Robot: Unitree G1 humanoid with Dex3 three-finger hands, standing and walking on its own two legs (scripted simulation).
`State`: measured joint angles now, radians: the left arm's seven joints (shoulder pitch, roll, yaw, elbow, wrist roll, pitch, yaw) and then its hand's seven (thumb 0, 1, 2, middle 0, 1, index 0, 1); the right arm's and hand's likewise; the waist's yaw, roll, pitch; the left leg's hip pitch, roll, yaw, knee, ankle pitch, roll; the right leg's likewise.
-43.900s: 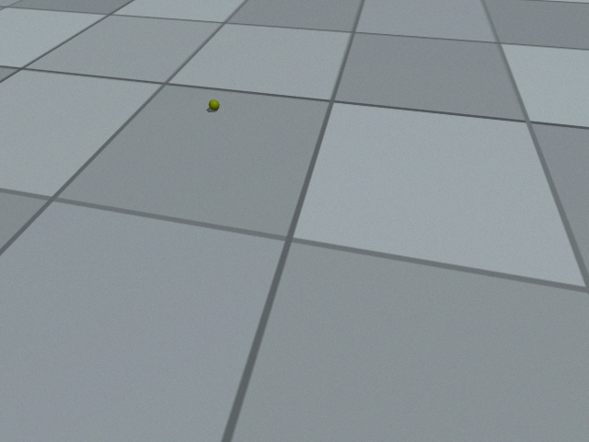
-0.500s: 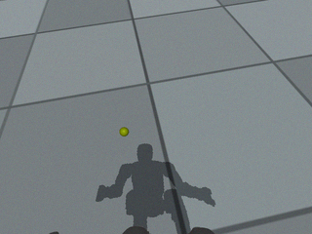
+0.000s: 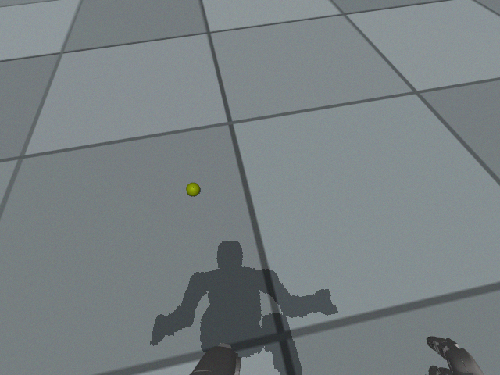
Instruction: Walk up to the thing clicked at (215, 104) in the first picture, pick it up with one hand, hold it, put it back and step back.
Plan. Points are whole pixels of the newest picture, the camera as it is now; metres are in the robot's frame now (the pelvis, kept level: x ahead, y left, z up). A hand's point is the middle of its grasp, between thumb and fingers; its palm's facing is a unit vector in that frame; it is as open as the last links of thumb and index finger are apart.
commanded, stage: step back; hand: left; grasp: from above
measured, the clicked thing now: (193, 189) +1.02 +0.34 -0.72
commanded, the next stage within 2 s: stand in 1.06 s
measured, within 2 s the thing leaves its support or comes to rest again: neither
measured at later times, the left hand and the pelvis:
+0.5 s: hand out of the picture +0.01 +0.28 -0.13, palm faces +0.09 -0.92 -0.39, open 7.4 cm; pelvis -0.03 +0.00 +0.01, yaw +4 degrees
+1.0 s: hand out of the picture +0.09 +0.30 -0.13, palm faces +0.07 -0.93 -0.36, open 7.4 cm; pelvis +0.01 +0.03 +0.02, yaw +3 degrees
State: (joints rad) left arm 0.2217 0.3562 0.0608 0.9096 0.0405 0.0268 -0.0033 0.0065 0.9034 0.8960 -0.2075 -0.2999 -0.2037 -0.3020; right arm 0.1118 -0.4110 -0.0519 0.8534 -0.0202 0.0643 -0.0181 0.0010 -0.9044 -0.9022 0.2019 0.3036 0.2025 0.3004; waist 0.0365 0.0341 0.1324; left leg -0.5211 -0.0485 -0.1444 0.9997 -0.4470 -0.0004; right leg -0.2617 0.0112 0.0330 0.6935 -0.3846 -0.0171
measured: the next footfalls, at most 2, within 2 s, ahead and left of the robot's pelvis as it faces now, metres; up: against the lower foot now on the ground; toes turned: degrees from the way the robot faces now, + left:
left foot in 0.18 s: +0.06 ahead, +0.16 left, +0.00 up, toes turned +5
